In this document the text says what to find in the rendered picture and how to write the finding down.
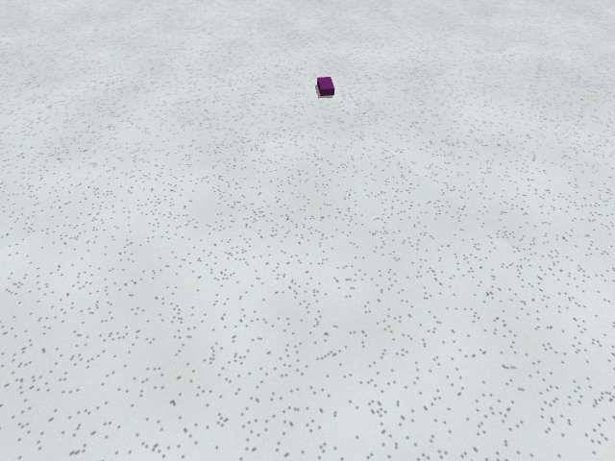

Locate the small box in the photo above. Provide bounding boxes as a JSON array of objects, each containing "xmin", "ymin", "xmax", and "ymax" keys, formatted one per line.
[{"xmin": 317, "ymin": 77, "xmax": 334, "ymax": 96}]

